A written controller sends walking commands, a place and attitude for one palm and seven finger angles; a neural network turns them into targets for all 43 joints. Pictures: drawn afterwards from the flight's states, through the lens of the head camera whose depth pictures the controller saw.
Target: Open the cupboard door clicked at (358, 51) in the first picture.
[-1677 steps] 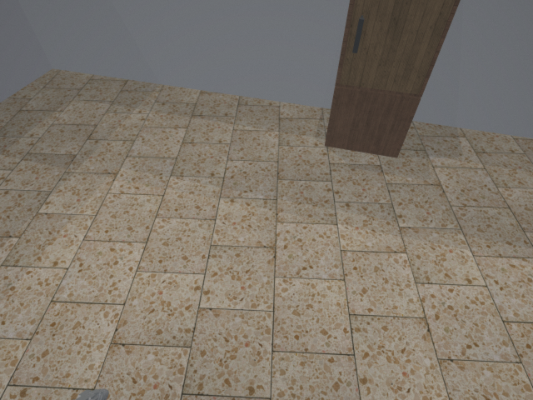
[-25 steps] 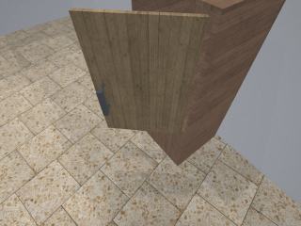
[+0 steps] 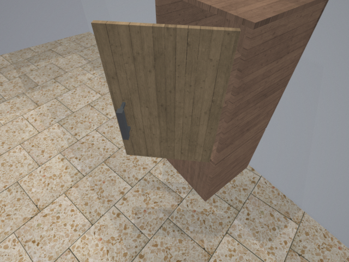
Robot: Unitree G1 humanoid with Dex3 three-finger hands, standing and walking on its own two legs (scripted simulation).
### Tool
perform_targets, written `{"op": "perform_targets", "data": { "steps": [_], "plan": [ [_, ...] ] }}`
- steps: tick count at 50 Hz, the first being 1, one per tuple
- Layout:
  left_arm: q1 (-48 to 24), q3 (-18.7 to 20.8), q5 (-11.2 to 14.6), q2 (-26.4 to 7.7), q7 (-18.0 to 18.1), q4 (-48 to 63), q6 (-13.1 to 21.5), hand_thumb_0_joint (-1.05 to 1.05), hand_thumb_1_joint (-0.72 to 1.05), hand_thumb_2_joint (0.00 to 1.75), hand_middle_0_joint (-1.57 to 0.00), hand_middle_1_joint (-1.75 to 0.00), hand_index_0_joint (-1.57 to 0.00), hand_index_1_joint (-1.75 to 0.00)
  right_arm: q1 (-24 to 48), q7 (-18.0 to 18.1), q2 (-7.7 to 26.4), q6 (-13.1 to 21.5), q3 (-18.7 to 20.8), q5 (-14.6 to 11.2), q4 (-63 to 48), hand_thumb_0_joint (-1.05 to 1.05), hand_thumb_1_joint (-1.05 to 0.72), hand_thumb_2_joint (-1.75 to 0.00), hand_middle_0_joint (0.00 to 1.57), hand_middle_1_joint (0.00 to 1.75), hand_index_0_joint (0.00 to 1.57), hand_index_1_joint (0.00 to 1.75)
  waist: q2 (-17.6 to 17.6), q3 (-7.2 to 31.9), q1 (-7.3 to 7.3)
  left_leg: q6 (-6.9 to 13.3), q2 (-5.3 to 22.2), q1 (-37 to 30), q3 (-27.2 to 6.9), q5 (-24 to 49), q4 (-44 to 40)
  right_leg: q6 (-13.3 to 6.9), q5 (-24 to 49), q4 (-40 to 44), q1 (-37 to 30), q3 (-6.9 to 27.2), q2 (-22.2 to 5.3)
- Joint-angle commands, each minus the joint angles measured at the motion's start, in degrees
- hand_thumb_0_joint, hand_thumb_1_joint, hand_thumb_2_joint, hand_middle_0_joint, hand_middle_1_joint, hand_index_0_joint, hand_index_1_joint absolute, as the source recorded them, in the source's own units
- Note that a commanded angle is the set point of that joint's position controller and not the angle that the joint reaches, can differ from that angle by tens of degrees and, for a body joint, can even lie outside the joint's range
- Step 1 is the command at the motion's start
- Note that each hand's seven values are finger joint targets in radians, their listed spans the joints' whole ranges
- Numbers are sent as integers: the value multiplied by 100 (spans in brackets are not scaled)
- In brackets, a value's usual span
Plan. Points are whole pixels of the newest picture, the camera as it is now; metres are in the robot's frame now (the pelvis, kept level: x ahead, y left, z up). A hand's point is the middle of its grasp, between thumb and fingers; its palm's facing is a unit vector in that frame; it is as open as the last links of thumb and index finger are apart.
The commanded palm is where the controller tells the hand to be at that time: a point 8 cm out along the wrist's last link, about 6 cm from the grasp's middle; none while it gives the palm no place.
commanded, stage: come to a stop and stand still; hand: left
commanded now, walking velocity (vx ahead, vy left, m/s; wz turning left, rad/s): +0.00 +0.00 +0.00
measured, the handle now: (124, 121) +0.60 +0.22 -0.08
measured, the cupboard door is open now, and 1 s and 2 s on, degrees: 46 46 46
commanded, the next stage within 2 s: look again from close up in 0.68 s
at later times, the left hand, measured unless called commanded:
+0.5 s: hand out of the picture -0.04 +0.21 -0.16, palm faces +0.00 -0.98 -0.22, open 7.4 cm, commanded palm none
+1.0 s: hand out of the picture -0.08 +0.17 -0.17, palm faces +0.02 -0.99 -0.15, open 7.3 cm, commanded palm none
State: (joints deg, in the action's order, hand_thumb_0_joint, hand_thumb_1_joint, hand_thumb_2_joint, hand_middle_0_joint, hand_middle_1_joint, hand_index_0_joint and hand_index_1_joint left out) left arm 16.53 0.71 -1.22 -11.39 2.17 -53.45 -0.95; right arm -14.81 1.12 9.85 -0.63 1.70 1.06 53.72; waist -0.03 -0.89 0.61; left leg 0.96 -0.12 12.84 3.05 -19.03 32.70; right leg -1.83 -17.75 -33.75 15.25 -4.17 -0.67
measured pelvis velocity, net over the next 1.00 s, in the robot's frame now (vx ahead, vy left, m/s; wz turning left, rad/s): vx -0.05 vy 0.02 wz -0.02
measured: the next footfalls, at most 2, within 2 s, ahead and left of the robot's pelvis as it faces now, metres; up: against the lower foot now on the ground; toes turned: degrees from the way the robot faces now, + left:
none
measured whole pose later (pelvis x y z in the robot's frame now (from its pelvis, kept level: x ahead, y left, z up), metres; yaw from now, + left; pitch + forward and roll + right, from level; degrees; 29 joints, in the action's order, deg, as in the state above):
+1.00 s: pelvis -0.05 +0.02 +0.01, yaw -1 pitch -2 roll +0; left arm 22.7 0.1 -1.6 -5.8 2.3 -61.9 0.2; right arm -20.5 0.9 6.1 -0.2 0.6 0.6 63.5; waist 0.5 0.4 0.3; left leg 2.9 -1.2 13.7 5.1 -11.4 26.4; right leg -0.1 -8.5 -26.0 16.0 -2.2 -1.4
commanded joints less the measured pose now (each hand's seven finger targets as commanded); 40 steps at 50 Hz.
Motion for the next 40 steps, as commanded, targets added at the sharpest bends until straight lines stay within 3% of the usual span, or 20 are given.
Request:
{"op": "perform_targets", "data": {
  "steps": [1,6,12,27,40],
  "plan": [
    [19,153,35,-785,41,412,167,0,90,90,-20,-30,-20,-30,-65,24,848,176,171,21,-306,0,-90,-90,20,30,20,30,-53,61,-34,239,639,149,-588,1824,-592,-104,1341,556,-149,639,-484],
    [54,116,29,-787,5,242,158,0,90,90,-20,-30,-20,-30,60,0,893,175,124,23,-204,0,-90,-90,20,30,20,30,-118,-182,-53,226,612,402,-655,675,-1015,-64,540,905,-119,763,-468],
    [111,84,15,-769,-20,27,174,0,90,90,-20,-30,-20,-30,24,-23,931,174,83,24,-16,0,-90,-90,20,30,20,30,-8,-320,-49,186,594,521,-722,-147,-1420,-20,121,1186,-104,805,-505],
    [633,27,-5,-430,9,-460,168,0,90,90,-20,-30,-20,-30,-493,-27,662,123,20,-3,550,0,-90,-90,20,30,20,30,20,-526,-46,133,564,731,-748,-698,-1697,67,-317,1474,-26,841,-543],
    [978,26,-6,-85,59,-672,200,0,90,90,-20,-30,-20,-30,-885,12,330,129,9,-29,819,0,-90,-90,20,30,20,30,6,-558,-42,125,586,800,-720,-609,-1632,50,-175,1415,33,835,-522]
  ]
}}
